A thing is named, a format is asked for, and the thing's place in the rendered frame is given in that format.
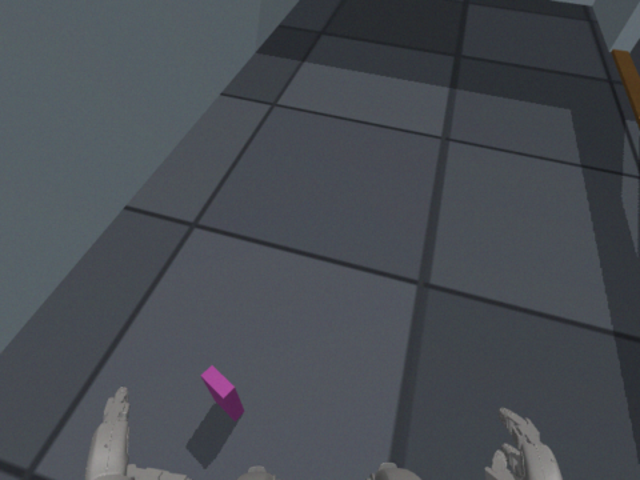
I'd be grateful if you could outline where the right robot hand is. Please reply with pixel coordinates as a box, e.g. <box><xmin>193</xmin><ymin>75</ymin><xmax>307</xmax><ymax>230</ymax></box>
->
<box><xmin>485</xmin><ymin>408</ymin><xmax>563</xmax><ymax>480</ymax></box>

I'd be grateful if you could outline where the left robot hand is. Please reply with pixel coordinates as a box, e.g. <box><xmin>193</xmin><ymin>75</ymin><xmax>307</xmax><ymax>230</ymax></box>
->
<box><xmin>85</xmin><ymin>387</ymin><xmax>193</xmax><ymax>480</ymax></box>

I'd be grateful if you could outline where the carton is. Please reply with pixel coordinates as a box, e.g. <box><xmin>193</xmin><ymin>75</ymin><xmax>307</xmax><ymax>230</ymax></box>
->
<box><xmin>201</xmin><ymin>365</ymin><xmax>245</xmax><ymax>421</ymax></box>

